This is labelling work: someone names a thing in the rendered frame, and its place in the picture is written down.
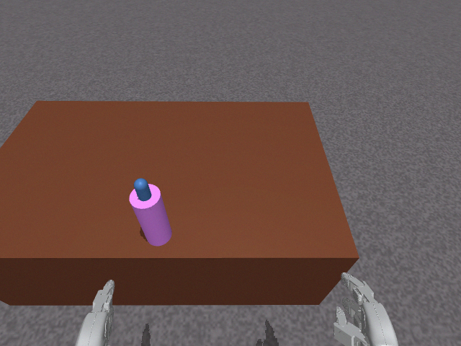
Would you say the bottle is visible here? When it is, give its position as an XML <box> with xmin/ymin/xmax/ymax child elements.
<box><xmin>129</xmin><ymin>178</ymin><xmax>172</xmax><ymax>246</ymax></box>

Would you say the left robot hand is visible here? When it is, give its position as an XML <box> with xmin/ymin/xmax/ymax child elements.
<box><xmin>75</xmin><ymin>280</ymin><xmax>115</xmax><ymax>346</ymax></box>

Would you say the right robot hand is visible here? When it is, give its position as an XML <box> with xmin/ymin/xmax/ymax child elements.
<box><xmin>334</xmin><ymin>272</ymin><xmax>398</xmax><ymax>346</ymax></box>

